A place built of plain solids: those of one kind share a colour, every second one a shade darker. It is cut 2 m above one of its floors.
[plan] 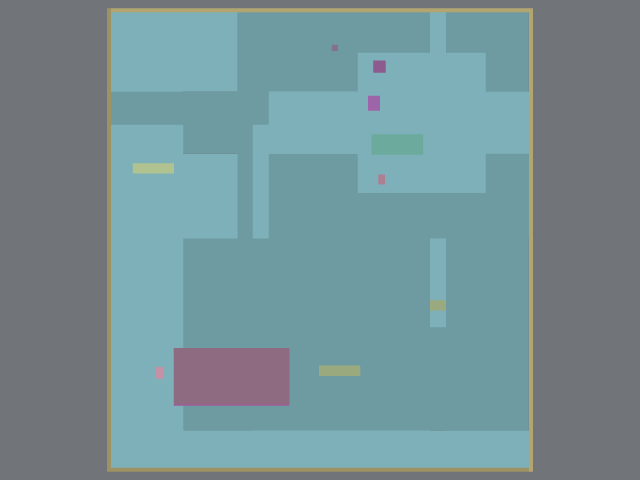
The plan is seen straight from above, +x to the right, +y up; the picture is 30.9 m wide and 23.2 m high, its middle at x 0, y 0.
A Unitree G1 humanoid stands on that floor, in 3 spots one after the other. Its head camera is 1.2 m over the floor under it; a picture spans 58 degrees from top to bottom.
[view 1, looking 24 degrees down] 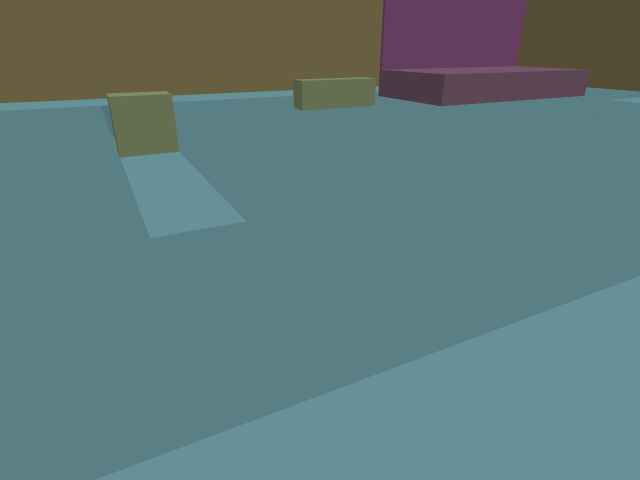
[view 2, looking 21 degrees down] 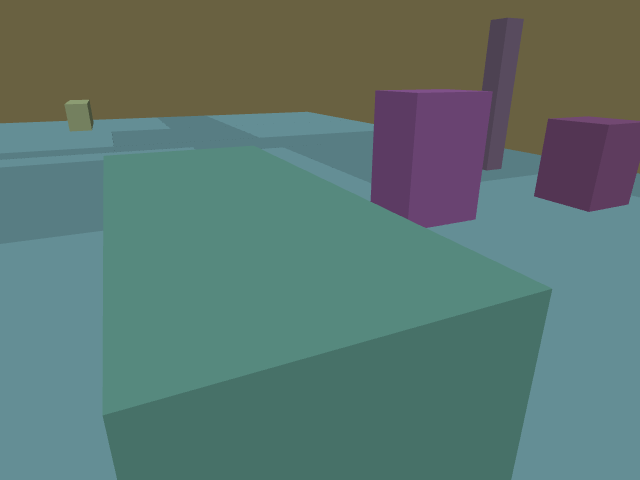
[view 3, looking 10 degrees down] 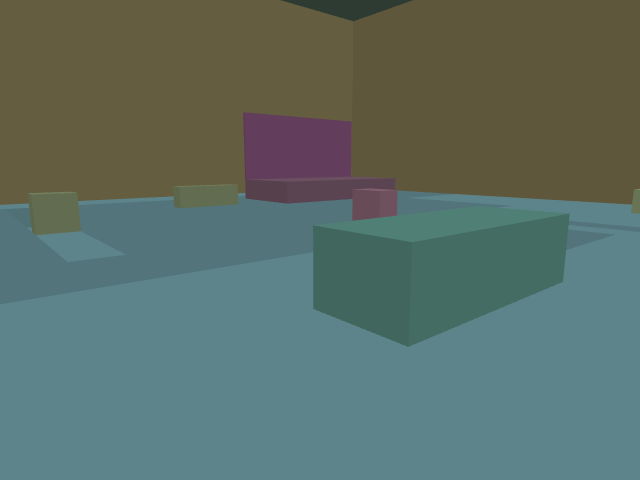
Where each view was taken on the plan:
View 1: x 6.31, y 3.39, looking -117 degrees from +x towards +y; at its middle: floor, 3.31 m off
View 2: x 5.61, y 4.20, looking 155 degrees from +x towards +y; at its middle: panel_stack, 1.37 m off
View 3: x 7.18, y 6.81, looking -130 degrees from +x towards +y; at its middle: panel_stack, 3.46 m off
